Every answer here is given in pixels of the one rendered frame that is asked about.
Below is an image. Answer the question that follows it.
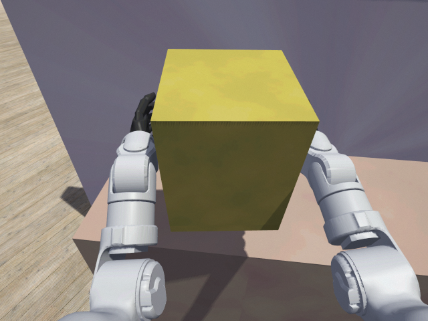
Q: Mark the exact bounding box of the left robot forearm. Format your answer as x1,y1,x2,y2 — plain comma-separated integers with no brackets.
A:
89,130,158,302

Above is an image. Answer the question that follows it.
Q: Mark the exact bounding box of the robot left hand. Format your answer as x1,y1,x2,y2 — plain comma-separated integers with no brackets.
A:
130,92,156,133

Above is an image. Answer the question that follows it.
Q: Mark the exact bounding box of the robot right upper arm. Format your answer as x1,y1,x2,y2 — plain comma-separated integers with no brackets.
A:
331,245,428,321

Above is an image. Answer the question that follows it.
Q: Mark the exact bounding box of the carton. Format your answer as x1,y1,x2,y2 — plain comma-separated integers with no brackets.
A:
150,49,320,232

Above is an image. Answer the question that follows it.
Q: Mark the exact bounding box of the robot left upper arm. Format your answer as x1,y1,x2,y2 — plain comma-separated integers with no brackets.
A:
58,258,167,321

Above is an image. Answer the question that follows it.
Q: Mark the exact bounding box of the right robot forearm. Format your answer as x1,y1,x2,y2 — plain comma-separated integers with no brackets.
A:
300,131,421,298

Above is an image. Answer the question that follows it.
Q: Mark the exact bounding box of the pedestal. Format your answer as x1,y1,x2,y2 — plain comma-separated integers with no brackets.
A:
72,156,428,321

